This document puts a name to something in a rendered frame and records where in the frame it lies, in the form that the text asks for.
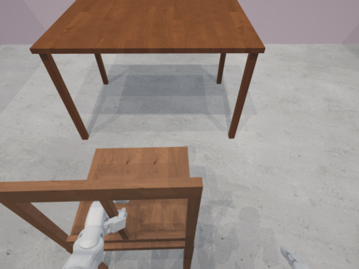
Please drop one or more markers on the chair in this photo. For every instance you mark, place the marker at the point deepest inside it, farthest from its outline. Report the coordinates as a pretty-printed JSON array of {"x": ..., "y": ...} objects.
[{"x": 163, "y": 205}]

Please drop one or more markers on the robot left hand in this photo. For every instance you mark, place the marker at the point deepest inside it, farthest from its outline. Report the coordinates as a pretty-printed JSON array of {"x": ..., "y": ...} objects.
[{"x": 97, "y": 216}]

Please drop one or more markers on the robot left forearm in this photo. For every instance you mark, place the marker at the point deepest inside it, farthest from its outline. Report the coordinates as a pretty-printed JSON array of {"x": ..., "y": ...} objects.
[{"x": 88, "y": 249}]

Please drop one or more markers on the robot right hand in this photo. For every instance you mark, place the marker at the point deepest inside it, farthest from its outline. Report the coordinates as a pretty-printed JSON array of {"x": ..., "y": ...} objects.
[{"x": 293, "y": 258}]

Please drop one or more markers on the table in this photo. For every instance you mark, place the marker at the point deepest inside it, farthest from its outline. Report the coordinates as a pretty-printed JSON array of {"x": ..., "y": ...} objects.
[{"x": 149, "y": 27}]

